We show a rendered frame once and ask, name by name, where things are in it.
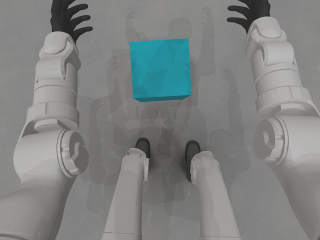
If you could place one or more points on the right robot upper arm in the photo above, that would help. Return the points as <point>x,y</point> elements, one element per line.
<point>290,145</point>

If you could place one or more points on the left robot upper arm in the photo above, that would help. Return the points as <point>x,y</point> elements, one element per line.
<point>47,164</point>

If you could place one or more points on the robot right thigh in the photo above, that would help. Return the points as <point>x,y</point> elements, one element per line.
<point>217,218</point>

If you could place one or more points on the robot right hand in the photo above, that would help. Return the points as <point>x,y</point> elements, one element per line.
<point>257,9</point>

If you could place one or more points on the left robot foot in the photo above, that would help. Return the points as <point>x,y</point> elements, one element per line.
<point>144,145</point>

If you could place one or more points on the robot left hand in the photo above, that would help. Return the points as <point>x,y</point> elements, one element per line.
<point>61,18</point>

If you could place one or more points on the right robot forearm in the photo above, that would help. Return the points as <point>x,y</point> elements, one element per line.
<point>275,72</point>

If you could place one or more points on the carton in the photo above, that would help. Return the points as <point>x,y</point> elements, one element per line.
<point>160,70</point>

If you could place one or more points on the left robot forearm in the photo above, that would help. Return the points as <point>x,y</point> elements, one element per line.
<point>55,88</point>

